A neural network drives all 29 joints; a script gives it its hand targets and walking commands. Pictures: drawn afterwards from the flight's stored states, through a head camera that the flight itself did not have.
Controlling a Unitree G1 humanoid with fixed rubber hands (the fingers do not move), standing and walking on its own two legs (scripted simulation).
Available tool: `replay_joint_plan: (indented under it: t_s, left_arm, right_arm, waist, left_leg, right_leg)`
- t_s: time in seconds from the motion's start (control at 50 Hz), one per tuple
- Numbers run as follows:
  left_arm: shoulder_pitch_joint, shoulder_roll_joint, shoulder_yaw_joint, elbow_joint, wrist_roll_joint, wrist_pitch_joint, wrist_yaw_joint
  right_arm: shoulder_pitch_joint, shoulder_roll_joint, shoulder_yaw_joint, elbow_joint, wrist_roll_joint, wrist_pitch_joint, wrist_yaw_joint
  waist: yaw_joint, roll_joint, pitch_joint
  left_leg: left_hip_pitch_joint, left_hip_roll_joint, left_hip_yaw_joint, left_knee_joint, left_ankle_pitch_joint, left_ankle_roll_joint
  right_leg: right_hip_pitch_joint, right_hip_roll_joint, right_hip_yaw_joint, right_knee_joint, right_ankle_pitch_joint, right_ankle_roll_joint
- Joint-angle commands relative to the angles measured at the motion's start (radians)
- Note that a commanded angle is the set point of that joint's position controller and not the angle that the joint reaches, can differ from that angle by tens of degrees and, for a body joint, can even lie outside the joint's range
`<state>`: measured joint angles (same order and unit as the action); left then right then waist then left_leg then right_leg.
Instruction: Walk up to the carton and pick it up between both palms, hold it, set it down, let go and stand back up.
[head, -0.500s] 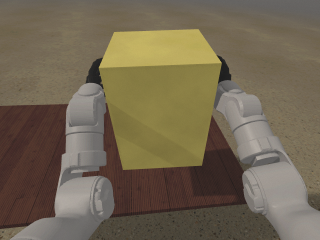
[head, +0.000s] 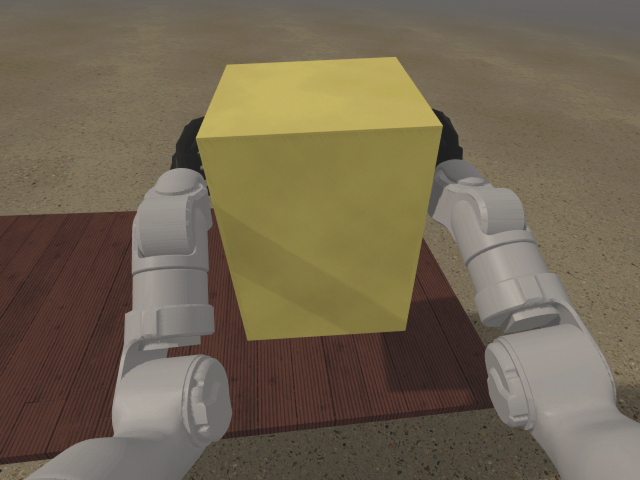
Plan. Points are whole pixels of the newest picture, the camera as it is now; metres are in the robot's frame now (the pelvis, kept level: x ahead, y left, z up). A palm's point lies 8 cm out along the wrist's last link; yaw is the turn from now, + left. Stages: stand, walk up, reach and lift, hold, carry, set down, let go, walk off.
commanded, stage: hold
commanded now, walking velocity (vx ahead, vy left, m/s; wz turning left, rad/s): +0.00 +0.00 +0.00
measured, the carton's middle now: (319, 202) +0.38 +0.00 +0.21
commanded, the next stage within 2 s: none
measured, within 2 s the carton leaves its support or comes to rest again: neither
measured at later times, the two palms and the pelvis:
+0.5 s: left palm (186, 183) +0.36 +0.16 +0.25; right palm (440, 176) +0.37 -0.14 +0.26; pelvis +0.00 +0.00 +0.00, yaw +1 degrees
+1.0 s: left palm (181, 181) +0.36 +0.16 +0.25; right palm (437, 170) +0.37 -0.13 +0.27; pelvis +0.00 +0.00 +0.00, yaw +0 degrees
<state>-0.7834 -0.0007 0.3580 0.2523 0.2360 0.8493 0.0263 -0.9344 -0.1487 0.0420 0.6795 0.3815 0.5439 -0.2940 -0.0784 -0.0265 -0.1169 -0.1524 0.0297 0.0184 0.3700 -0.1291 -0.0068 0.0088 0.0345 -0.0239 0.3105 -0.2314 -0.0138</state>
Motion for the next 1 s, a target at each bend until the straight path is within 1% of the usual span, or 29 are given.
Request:
replay_joint_plan:
  t_s: [0.0,0.04,0.12,0.14,0.16,0.18,0.2,0.22,0.26,0.34,0.38,0.4,0.44,0.46,0.5,0.56,0.58,0.62,0.64,0.7,0.72,0.74,0.78,0.84,0.88,0.9,0.92,0.94,0.98]
  left_arm:
    - [-0.811,-0.547,-0.5,-0.139,-0.176,-0.082,-0.133]
    - [-0.8,-0.549,-0.507,-0.135,-0.182,-0.081,-0.135]
    - [-0.793,-0.542,-0.506,-0.17,-0.187,-0.083,-0.138]
    - [-0.803,-0.542,-0.518,-0.188,-0.191,-0.086,-0.138]
    - [-0.794,-0.536,-0.511,-0.182,-0.185,-0.084,-0.138]
    - [-0.77,-0.538,-0.512,-0.167,-0.179,-0.078,-0.141]
    - [-0.775,-0.532,-0.505,-0.154,-0.169,-0.075,-0.145]
    - [-0.779,-0.536,-0.506,-0.168,-0.171,-0.077,-0.148]
    - [-0.792,-0.548,-0.526,-0.184,-0.179,-0.077,-0.148]
    - [-0.81,-0.558,-0.551,-0.211,-0.196,-0.079,-0.142]
    - [-0.789,-0.563,-0.558,-0.208,-0.198,-0.074,-0.139]
    - [-0.79,-0.551,-0.543,-0.178,-0.191,-0.072,-0.139]
    - [-0.775,-0.54,-0.517,-0.183,-0.172,-0.071,-0.14]
    - [-0.776,-0.536,-0.516,-0.187,-0.178,-0.072,-0.141]
    - [-0.786,-0.547,-0.537,-0.207,-0.19,-0.074,-0.139]
    - [-0.794,-0.548,-0.525,-0.177,-0.179,-0.072,-0.138]
    - [-0.792,-0.548,-0.52,-0.172,-0.179,-0.071,-0.139]
    - [-0.792,-0.547,-0.507,-0.136,-0.168,-0.069,-0.142]
    - [-0.795,-0.544,-0.501,-0.13,-0.168,-0.071,-0.143]
    - [-0.815,-0.549,-0.505,-0.11,-0.175,-0.077,-0.144]
    - [-0.827,-0.557,-0.507,-0.121,-0.181,-0.082,-0.141]
    - [-0.84,-0.558,-0.516,-0.134,-0.189,-0.086,-0.137]
    - [-0.835,-0.56,-0.508,-0.117,-0.19,-0.089,-0.132]
    - [-0.833,-0.563,-0.518,-0.116,-0.199,-0.094,-0.127]
    - [-0.829,-0.569,-0.533,-0.144,-0.203,-0.094,-0.125]
    - [-0.821,-0.573,-0.536,-0.15,-0.21,-0.093,-0.123]
    - [-0.821,-0.565,-0.526,-0.154,-0.203,-0.09,-0.122]
    - [-0.803,-0.551,-0.508,-0.126,-0.188,-0.084,-0.124]
    - [-0.809,-0.541,-0.493,-0.099,-0.175,-0.079,-0.131]
  right_arm:
    - [-0.832,0.707,0.27,-0.357,0.138,-0.03,0.108]
    - [-0.836,0.703,0.271,-0.375,0.143,-0.031,0.104]
    - [-0.831,0.713,0.299,-0.421,0.156,-0.032,0.092]
    - [-0.835,0.718,0.307,-0.432,0.16,-0.034,0.09]
    - [-0.807,0.706,0.299,-0.407,0.153,-0.026,0.089]
    - [-0.811,0.703,0.3,-0.424,0.147,-0.029,0.087]
    - [-0.803,0.7,0.29,-0.396,0.143,-0.024,0.086]
    - [-0.8,0.707,0.286,-0.396,0.142,-0.024,0.086]
    - [-0.812,0.707,0.288,-0.415,0.148,-0.028,0.088]
    - [-0.822,0.71,0.29,-0.441,0.149,-0.025,0.088]
    - [-0.833,0.705,0.305,-0.47,0.156,-0.028,0.086]
    - [-0.836,0.7,0.29,-0.441,0.148,-0.023,0.086]
    - [-0.805,0.702,0.288,-0.406,0.139,-0.019,0.091]
    - [-0.817,0.708,0.302,-0.431,0.141,-0.023,0.092]
    - [-0.819,0.709,0.307,-0.44,0.15,-0.025,0.093]
    - [-0.817,0.697,0.272,-0.394,0.133,-0.023,0.101]
    - [-0.822,0.699,0.272,-0.393,0.133,-0.023,0.103]
    - [-0.831,0.692,0.255,-0.366,0.122,-0.022,0.106]
    - [-0.829,0.697,0.256,-0.359,0.116,-0.024,0.107]
    - [-0.854,0.698,0.243,-0.354,0.111,-0.028,0.11]
    - [-0.869,0.705,0.251,-0.36,0.116,-0.032,0.112]
    - [-0.862,0.707,0.251,-0.354,0.118,-0.032,0.114]
    - [-0.882,0.711,0.254,-0.358,0.124,-0.037,0.116]
    - [-0.889,0.717,0.272,-0.377,0.137,-0.043,0.113]
    - [-0.866,0.713,0.277,-0.392,0.142,-0.043,0.107]
    - [-0.869,0.709,0.278,-0.412,0.145,-0.043,0.104]
    - [-0.853,0.703,0.276,-0.392,0.146,-0.037,0.102]
    - [-0.841,0.693,0.263,-0.369,0.137,-0.031,0.102]
    - [-0.836,0.69,0.243,-0.324,0.127,-0.026,0.108]
  waist:
    - [0.001,0.054,-0.364]
    - [-0.008,0.052,-0.368]
    - [-0.002,0.042,-0.403]
    - [-0.008,0.045,-0.413]
    - [-0.014,0.048,-0.378]
    - [-0.011,0.044,-0.373]
    - [-0.012,0.051,-0.342]
    - [-0.015,0.046,-0.345]
    - [-0.017,0.073,-0.363]
    - [-0.024,0.08,-0.385]
    - [-0.019,0.075,-0.4]
    - [-0.017,0.068,-0.366]
    - [-0.007,0.043,-0.342]
    - [0.004,0.035,-0.374]
    - [-0.005,0.061,-0.402]
    - [-0.011,0.058,-0.346]
    - [-0.004,0.055,-0.35]
    - [-0.005,0.056,-0.325]
    - [-0.002,0.046,-0.326]
    - [-0.005,0.061,-0.333]
    - [0.0,0.058,-0.362]
    - [-0.005,0.067,-0.367]
    - [0.001,0.054,-0.374]
    - [0.005,0.063,-0.402]
    - [-0.006,0.079,-0.418]
    - [-0.011,0.071,-0.43]
    - [-0.012,0.069,-0.411]
    - [-0.013,0.057,-0.37]
    - [-0.006,0.06,-0.322]
  left_leg:
    - [0.339,-0.05,-0.028,0.011,0.209,-0.011]
    - [0.348,-0.052,-0.032,0.02,0.235,-0.013]
    - [0.368,-0.06,-0.034,0.034,0.277,-0.013]
    - [0.369,-0.059,-0.037,0.039,0.295,-0.015]
    - [0.37,-0.058,-0.037,0.032,0.283,-0.02]
    - [0.366,-0.059,-0.035,0.031,0.274,-0.018]
    - [0.354,-0.059,-0.034,0.024,0.257,-0.018]
    - [0.35,-0.059,-0.034,0.019,0.249,-0.016]
    - [0.357,-0.057,-0.036,0.024,0.256,-0.024]
    - [0.371,-0.059,-0.038,0.036,0.275,-0.029]
    - [0.38,-0.058,-0.043,0.039,0.283,-0.028]
    - [0.364,-0.058,-0.04,0.028,0.248,-0.024]
    - [0.358,-0.053,-0.035,0.017,0.239,-0.015]
    - [0.359,-0.057,-0.032,0.02,0.244,-0.012]
    - [0.372,-0.056,-0.037,0.029,0.272,-0.019]
    - [0.361,-0.049,-0.033,0.014,0.228,-0.019]
    - [0.355,-0.05,-0.032,0.013,0.226,-0.015]
    - [0.338,-0.049,-0.027,0.002,0.186,-0.012]
    - [0.338,-0.049,-0.027,0.0,0.178,-0.007]
    - [0.328,-0.05,-0.026,0.0,0.163,-0.008]
    - [0.329,-0.048,-0.029,0.002,0.173,-0.009]
    - [0.332,-0.05,-0.028,0.006,0.183,-0.012]
    - [0.338,-0.048,-0.032,0.012,0.201,-0.009]
    - [0.348,-0.053,-0.035,0.026,0.222,-0.012]
    - [0.366,-0.054,-0.038,0.035,0.246,-0.019]
    - [0.373,-0.053,-0.041,0.038,0.257,-0.021]
    - [0.375,-0.053,-0.041,0.034,0.256,-0.021]
    - [0.364,-0.051,-0.038,0.023,0.223,-0.016]
    - [0.33,-0.049,-0.032,0.003,0.17,-0.01]
  right_leg:
    - [-0.17,0.032,0.012,-0.077,0.223,0.108]
    - [-0.16,0.031,0.013,-0.075,0.265,0.111]
    - [-0.139,0.03,0.012,-0.066,0.334,0.124]
    - [-0.132,0.033,0.008,-0.061,0.357,0.125]
    - [-0.138,0.032,0.007,-0.065,0.344,0.123]
    - [-0.137,0.029,0.009,-0.068,0.341,0.125]
    - [-0.143,0.027,0.009,-0.072,0.324,0.121]
    - [-0.143,0.026,0.009,-0.073,0.314,0.121]
    - [-0.147,0.026,0.01,-0.069,0.308,0.115]
    - [-0.147,0.031,0.003,-0.063,0.322,0.12]
    - [-0.145,0.034,0.003,-0.061,0.325,0.118]
    - [-0.159,0.032,0.0,-0.069,0.283,0.117]
    - [-0.159,0.035,-0.001,-0.071,0.273,0.115]
    - [-0.146,0.033,0.001,-0.069,0.282,0.119]
    - [-0.141,0.032,0.006,-0.061,0.304,0.117]
    - [-0.18,0.035,0.0,-0.077,0.225,0.107]
    - [-0.179,0.036,0.001,-0.077,0.221,0.106]
    - [-0.186,0.033,0.003,-0.085,0.182,0.102]
    - [-0.191,0.031,0.003,-0.086,0.181,0.105]
    - [-0.191,0.027,0.009,-0.088,0.174,0.102]
    - [-0.186,0.032,0.007,-0.081,0.172,0.101]
    - [-0.187,0.032,0.008,-0.08,0.176,0.099]
    - [-0.19,0.035,0.006,-0.078,0.189,0.101]
    - [-0.185,0.032,0.01,-0.072,0.224,0.108]
    - [-0.176,0.031,0.009,-0.069,0.261,0.11]
    - [-0.173,0.034,0.006,-0.066,0.271,0.111]
    - [-0.173,0.035,0.005,-0.069,0.263,0.11]
    - [-0.186,0.032,0.003,-0.079,0.23,0.11]
    - [-0.203,0.026,0.007,-0.089,0.17,0.105]
